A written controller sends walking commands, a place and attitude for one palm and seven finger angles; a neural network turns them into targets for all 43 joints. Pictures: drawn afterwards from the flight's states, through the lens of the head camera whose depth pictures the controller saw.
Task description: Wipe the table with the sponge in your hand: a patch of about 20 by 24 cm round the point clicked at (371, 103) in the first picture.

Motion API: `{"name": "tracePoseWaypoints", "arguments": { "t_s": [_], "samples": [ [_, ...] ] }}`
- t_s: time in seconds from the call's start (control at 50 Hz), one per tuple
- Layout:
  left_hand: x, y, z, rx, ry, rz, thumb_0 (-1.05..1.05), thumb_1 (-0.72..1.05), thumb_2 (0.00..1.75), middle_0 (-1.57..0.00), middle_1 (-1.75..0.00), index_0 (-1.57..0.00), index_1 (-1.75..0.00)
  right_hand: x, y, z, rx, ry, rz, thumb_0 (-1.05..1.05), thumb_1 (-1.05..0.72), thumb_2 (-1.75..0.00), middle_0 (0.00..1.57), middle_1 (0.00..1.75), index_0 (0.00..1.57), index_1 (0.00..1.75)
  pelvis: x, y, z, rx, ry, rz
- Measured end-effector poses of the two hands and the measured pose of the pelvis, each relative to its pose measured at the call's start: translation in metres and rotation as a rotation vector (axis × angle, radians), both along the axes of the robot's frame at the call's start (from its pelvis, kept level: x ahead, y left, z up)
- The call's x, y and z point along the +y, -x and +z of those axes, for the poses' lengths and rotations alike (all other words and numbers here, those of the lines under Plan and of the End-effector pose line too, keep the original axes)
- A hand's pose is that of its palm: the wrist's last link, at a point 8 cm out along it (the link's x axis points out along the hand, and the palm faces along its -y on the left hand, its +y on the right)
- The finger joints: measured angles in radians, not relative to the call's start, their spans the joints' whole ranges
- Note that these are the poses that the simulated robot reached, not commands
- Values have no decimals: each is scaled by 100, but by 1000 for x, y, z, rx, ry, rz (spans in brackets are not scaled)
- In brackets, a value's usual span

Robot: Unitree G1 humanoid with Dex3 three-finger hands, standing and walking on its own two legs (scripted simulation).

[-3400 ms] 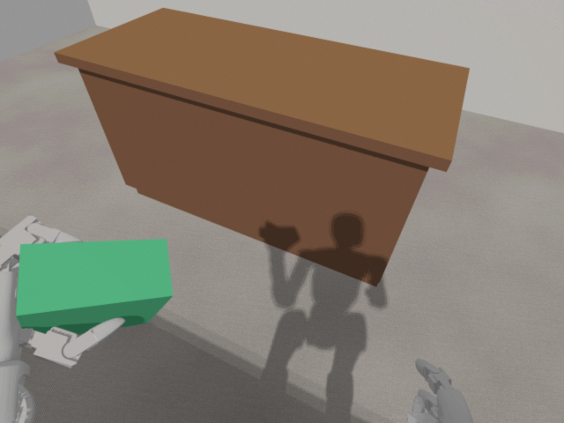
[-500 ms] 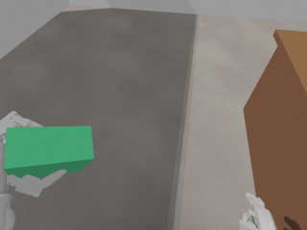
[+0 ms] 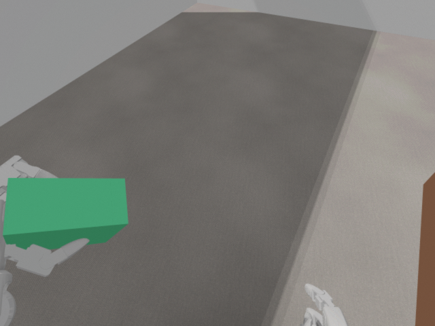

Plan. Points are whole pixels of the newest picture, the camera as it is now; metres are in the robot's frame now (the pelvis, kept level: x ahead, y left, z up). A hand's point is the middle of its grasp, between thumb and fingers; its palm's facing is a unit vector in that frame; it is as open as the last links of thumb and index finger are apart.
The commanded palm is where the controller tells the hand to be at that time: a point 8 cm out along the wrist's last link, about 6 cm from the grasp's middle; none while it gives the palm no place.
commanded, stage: walk to a spot facing it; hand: left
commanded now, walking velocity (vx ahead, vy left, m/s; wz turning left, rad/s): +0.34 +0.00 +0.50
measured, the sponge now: (83, 215) +0.23 +0.21 +0.16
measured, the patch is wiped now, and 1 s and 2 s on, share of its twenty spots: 0.00 0.00 0.00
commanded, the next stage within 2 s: turn to face it in 1.02 s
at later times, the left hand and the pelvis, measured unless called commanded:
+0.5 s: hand (20, 187) +0.25 +0.31 +0.18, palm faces +0.58 -0.70 -0.41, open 10.4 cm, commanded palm +0.17 +0.33 +0.19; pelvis +0.08 +0.03 -0.01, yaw +12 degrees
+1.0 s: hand (54, 147) +0.34 +0.30 +0.18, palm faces +0.63 -0.64 -0.44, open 10.4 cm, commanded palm +0.25 +0.33 +0.19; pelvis +0.21 +0.01 +0.01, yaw +23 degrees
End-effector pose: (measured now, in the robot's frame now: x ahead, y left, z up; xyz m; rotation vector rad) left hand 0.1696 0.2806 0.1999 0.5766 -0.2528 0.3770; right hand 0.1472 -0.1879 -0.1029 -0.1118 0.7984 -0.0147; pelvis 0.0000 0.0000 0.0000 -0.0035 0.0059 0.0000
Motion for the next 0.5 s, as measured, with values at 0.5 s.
{"name": "tracePoseWaypoints", "arguments": {
  "t_s": [0.5],
  "samples": [
    [57, -37, -7, -107, 19, 155, -1, -51, 100, -70, -135, -71, -135, 27, -144, 23, -83, 107, 112, 1, -91, -90, 19, 30, 20, 30, 26, -79, -6, -25, -40, 217]
  ]
}}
